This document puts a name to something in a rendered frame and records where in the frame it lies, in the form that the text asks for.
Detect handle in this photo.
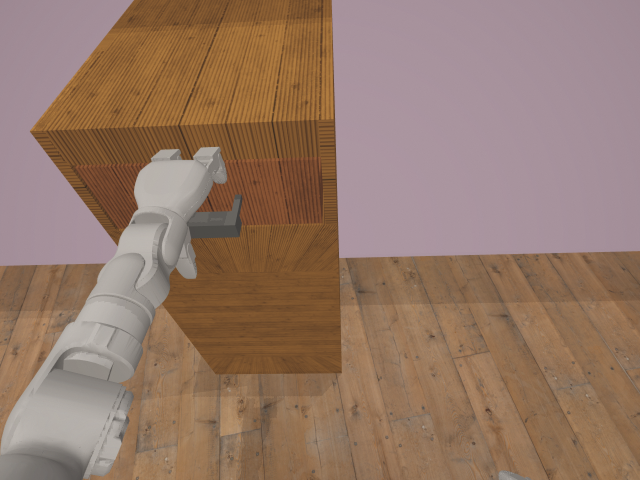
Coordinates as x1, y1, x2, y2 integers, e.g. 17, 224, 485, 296
187, 194, 243, 238

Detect cabinet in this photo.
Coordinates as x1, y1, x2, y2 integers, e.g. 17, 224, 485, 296
30, 0, 342, 374

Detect left robot hand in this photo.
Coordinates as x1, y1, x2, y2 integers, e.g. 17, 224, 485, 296
134, 147, 227, 279

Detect left robot upper arm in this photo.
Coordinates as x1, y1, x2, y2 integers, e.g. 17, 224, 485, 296
0, 368, 134, 480

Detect drawer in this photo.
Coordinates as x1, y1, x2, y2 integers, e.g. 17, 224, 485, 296
75, 157, 323, 229

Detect robot left forearm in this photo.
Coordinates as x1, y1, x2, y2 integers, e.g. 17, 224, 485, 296
0, 206, 188, 456

